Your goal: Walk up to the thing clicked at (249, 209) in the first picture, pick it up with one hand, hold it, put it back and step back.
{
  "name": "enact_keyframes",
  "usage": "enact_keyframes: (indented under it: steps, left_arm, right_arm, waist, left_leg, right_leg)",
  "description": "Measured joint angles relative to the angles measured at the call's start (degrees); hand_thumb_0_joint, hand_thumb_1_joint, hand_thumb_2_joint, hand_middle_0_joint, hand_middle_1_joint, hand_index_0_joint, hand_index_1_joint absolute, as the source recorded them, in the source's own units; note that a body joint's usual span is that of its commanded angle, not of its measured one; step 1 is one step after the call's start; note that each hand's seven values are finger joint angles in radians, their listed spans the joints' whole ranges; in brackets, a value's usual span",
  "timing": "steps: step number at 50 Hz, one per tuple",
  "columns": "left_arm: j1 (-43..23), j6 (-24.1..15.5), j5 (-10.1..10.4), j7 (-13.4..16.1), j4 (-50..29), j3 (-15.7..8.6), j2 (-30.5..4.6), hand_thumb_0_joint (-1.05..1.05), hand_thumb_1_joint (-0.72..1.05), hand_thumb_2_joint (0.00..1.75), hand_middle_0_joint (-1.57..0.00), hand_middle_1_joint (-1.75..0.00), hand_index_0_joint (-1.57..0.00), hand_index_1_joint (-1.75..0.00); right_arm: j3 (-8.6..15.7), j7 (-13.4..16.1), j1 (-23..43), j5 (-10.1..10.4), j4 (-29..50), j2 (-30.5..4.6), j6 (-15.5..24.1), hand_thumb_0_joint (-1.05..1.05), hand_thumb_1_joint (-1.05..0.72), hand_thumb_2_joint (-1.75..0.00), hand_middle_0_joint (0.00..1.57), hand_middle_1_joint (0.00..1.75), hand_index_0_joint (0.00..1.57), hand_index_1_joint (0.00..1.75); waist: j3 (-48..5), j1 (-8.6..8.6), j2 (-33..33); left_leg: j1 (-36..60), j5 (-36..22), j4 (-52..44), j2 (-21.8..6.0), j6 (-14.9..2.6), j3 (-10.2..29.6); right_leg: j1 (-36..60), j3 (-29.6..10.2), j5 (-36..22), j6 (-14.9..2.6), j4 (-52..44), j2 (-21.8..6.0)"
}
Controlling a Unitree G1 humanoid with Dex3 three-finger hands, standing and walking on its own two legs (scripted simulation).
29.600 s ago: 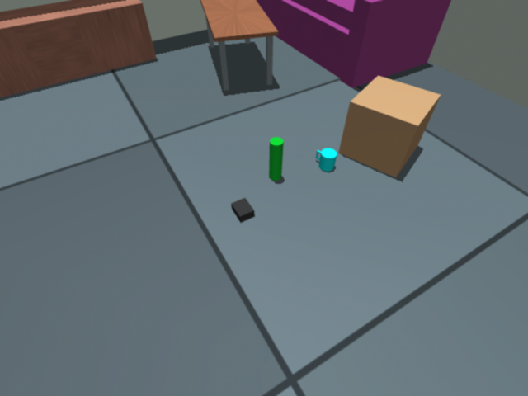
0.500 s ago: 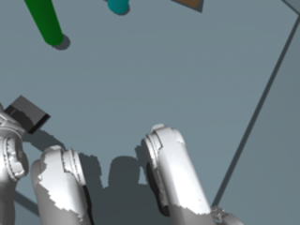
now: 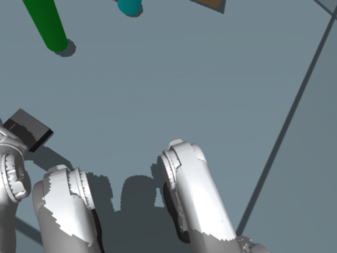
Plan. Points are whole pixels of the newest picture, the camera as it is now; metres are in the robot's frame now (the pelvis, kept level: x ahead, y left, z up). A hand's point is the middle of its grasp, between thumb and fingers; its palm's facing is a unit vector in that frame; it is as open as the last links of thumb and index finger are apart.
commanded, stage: approach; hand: left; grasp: from above
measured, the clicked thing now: (27, 130) +0.45 +0.31 -0.30
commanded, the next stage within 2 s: rest palm in 0.76 s
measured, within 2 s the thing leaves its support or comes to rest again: neither
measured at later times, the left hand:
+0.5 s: hand (22, 104) +0.48 +0.27 -0.18, palm faces -0.23 -0.32 -0.92, open 14.1 cm
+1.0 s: hand (13, 122) +0.45 +0.30 -0.20, palm faces -0.25 -0.32 -0.91, open 13.9 cm
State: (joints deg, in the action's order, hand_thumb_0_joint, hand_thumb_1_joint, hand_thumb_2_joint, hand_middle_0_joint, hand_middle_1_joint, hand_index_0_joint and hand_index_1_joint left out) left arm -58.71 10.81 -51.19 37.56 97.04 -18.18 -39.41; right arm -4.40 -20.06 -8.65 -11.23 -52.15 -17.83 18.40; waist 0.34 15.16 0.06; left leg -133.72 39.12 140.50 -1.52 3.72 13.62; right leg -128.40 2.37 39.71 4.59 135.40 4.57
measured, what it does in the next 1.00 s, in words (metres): stands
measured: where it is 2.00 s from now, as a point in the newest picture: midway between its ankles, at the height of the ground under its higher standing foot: (140, 235)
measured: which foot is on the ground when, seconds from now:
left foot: down 0.00-1.00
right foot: down 0.00-1.00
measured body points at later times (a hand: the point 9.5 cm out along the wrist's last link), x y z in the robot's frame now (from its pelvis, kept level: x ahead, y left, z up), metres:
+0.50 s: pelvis +0.01 +0.00 +0.01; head +0.27 +0.06 +0.37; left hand +0.49 +0.28 -0.13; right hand -0.01 -0.26 -0.07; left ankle +0.07 +0.15 -0.28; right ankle +0.10 -0.13 -0.28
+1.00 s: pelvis +0.00 +0.00 +0.00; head +0.26 +0.07 +0.36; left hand +0.46 +0.31 -0.15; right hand +0.02 -0.26 -0.08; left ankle +0.07 +0.15 -0.28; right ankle +0.10 -0.13 -0.28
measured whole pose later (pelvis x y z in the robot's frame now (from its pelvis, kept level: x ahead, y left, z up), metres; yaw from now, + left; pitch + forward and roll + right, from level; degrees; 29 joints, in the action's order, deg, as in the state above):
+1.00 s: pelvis +0.00 +0.00 +0.00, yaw -1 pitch +31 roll -9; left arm -65.5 11.5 -50.0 40.1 101.2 -16.0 -43.6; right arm -8.1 -20.6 -7.1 -12.7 -50.4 -19.0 20.0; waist 4.5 18.9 -2.2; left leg -132.5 39.7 140.2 -1.7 4.7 15.5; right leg -127.4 4.1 39.4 4.4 134.5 4.6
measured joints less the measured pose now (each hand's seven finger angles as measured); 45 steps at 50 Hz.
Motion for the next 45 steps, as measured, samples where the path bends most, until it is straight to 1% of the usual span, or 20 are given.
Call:
enact_keyframes:
  steps: [2, 4, 7, 12, 15, 18, 21, 24, 26, 30, 35, 41, 42, 45]
  left_arm:
    - [0.1, -0.03, 0.16, -0.14, -0.11, -0.02, -0.07, 0.0, -0.55, 0.95, -0.12, -1.09, -0.13, -1.08]
    - [-0.16, -0.1, 0.1, 0.04, 0.54, 0.7, -0.22, 0.0, -0.55, 0.96, -0.12, -1.09, -0.13, -1.08]
    - [-1.36, -0.27, -0.12, 0.49, 2.58, 1.34, -1.01, 0.0, -0.57, 0.97, -0.12, -1.09, -0.12, -1.08]
    - [-5.16, -0.28, 0.21, 1.81, 5.23, 3.0, -2.45, -0.01, -0.57, 0.97, -0.12, -1.09, -0.12, -1.09]
    - [-7.98, 0.04, 0.13, 2.26, 6.27, 3.73, -3.16, -0.01, -0.57, 0.98, -0.12, -1.09, -0.12, -1.09]
    - [-10.34, 0.69, -0.16, 2.55, 5.56, 2.98, -3.46, -0.01, -0.57, 0.98, -0.12, -1.1, -0.12, -1.09]
    - [-11.05, 1.9, -0.6, 3.02, 4.14, 1.74, -3.32, -0.01, -0.58, 0.98, -0.12, -1.09, -0.12, -1.09]
    - [-10.45, 3.36, -0.81, 2.75, 3.45, 1.28, -2.92, 0.0, -0.58, 0.98, -0.12, -1.09, -0.12, -1.09]
    - [-9.75, 4.22, -0.82, 2.41, 3.81, 1.43, -2.81, 0.0, -0.58, 0.98, -0.12, -1.09, -0.12, -1.09]
    - [-7.55, 4.64, 0.1, 1.56, 4.83, 1.47, -3.11, 0.0, -0.58, 0.97, -0.11, -1.09, -0.12, -1.08]
    - [-4.84, 2.62, 1.48, 0.6, 5.2, 1.8, -3.65, 0.0, -0.57, 0.96, -0.11, -1.09, -0.12, -1.08]
    - [-3.99, -0.11, 2.29, 1.79, 3.51, 3.02, -3.15, 0.0, -0.57, 0.96, -0.12, -1.09, -0.12, -1.08]
    - [-4.19, -0.35, 2.3, 2.08, 3.31, 2.96, -3.09, -0.01, -0.56, 0.97, -0.12, -1.09, -0.12, -1.08]
    - [-4.71, -0.55, 2.11, 2.85, 2.09, 1.22, -3.19, -0.01, -0.56, 0.98, -0.13, -1.09, -0.13, -1.09]
  right_arm:
    - [0.09, 0.03, -0.14, 0.13, -0.17, 0.01, 0.13, 0.0, -0.93, -0.91, 0.2, 0.3, 0.19, 0.29]
    - [-0.04, 0.06, -0.2, 0.06, -0.12, -0.04, 0.3, 0.0, -0.93, -0.91, 0.2, 0.3, 0.19, 0.29]
    - [-0.44, 0.14, 0.12, -0.26, -0.22, -0.1, 0.81, 0.0, -0.93, -0.91, 0.2, 0.3, 0.19, 0.29]
    - [-1.41, 0.45, 0.59, -0.86, -0.26, -0.3, 1.82, 0.0, -0.93, -0.9, 0.2, 0.3, 0.19, 0.29]
    - [-1.95, 0.57, 0.67, -1.23, -0.32, -0.48, 2.05, 0.0, -0.93, -0.9, 0.2, 0.3, 0.19, 0.29]
    - [-2.52, 0.33, 0.23, -1.58, 0.19, -0.75, 1.79, 0.0, -0.93, -0.9, 0.2, 0.3, 0.19, 0.29]
    - [-2.91, -0.27, -0.58, -1.49, 1.14, -1.11, 0.91, 0.0, -0.93, -0.9, 0.2, 0.3, 0.19, 0.29]
    - [-3.04, -0.62, -1.23, -0.98, 2.05, -1.32, -0.44, 0.0, -0.93, -0.91, 0.2, 0.3, 0.19, 0.29]
    - [-3.26, -0.81, -1.44, -0.72, 2.66, -1.36, -1.12, 0.0, -0.93, -0.91, 0.2, 0.3, 0.19, 0.29]
    - [-3.73, -0.84, -1.33, -0.26, 3.16, -1.2, -1.25, 0.0, -0.93, -0.9, 0.2, 0.3, 0.19, 0.29]
    - [-4.01, -0.45, -1.03, -0.51, 2.97, -0.87, -0.16, 0.0, -0.93, -0.9, 0.2, 0.3, 0.19, 0.29]
    - [-3.91, -0.2, -0.35, -1.4, 1.94, -0.65, 1.3, 0.0, -0.92, -0.9, 0.2, 0.3, 0.19, 0.29]
    - [-3.98, -0.26, -0.11, -1.62, 1.79, -0.69, 1.48, 0.0, -0.92, -0.9, 0.2, 0.3, 0.19, 0.29]
    - [-3.96, -0.38, 0.56, -1.76, 1.7, -0.8, 1.62, 0.0, -0.93, -0.9, 0.2, 0.3, 0.19, 0.29]
  waist:
    - [-0.01, -0.08, 0.0]
    - [0.19, -0.12, -0.09]
    - [0.85, 0.29, -0.45]
    - [2.43, 1.63, -1.44]
    - [2.97, 2.93, -1.81]
    - [3.34, 4.2, -2.03]
    - [2.94, 5.17, -1.51]
    - [2.18, 5.66, -0.54]
    - [1.88, 5.81, -0.1]
    - [2.13, 5.71, 0.16]
    - [3.8, 4.76, -0.75]
    - [5.9, 3.37, -2.3]
    - [6.02, 3.28, -2.47]
    - [5.78, 3.21, -2.75]
  left_leg:
    - [0.03, 0.05, 0.02, -0.02, 0.11, -0.03]
    - [0.18, 0.08, 0.03, -0.02, 0.2, -0.04]
    - [0.39, 0.02, 0.06, 0.03, 0.17, 0.0]
    - [0.55, -0.13, 0.09, 0.14, 0.49, 0.54]
    - [0.38, -0.05, -0.01, 0.21, 0.69, 0.92]
    - [0.41, 0.26, -0.1, 0.17, 1.04, 1.31]
    - [0.39, 0.81, -0.19, -0.03, 1.19, 1.73]
    - [0.44, 1.29, -0.49, -0.38, 0.99, 1.75]
    - [0.65, 1.46, -0.7, -0.64, 0.7, 1.56]
    - [1.02, 1.26, -0.92, -0.9, 0.3, 1.29]
    - [1.26, 0.38, -0.84, -0.66, 0.27, 1.17]
    - [1.62, -0.31, -0.63, -0.04, 1.11, 1.32]
    - [1.63, -0.31, -0.6, 0.03, 1.14, 1.38]
    - [1.61, -0.1, -0.5, 0.06, 1.23, 1.65]
  right_leg:
    - [-0.04, -0.02, 0.04, -0.15, 0.07, 0.0]
    - [0.02, -0.04, 0.05, -0.28, 0.16, -0.01]
    - [0.18, -0.02, -0.02, -0.07, 0.24, -0.03]
    - [0.32, 0.45, -0.3, -0.15, 0.14, -0.05]
    - [0.23, 0.8, -0.28, -0.17, -0.11, -0.1]
    - [0.3, 1.14, -0.11, -0.16, -0.39, -0.1]
    - [0.31, 1.53, 0.17, -0.16, -0.79, 0.0]
    - [0.3, 1.61, 0.37, -0.08, -1.27, 0.15]
    - [0.38, 1.49, 0.37, 0.04, -1.49, 0.29]
    - [0.49, 1.31, -0.03, 0.08, -1.63, 0.48]
    - [0.49, 1.2, -0.82, -0.16, -1.21, 0.42]
    - [0.83, 1.25, -1.05, -0.45, -0.61, 0.02]
    - [0.89, 1.3, -1.02, -0.43, -0.58, -0.03]
    - [1.0, 1.52, -0.85, -0.32, -0.66, -0.04]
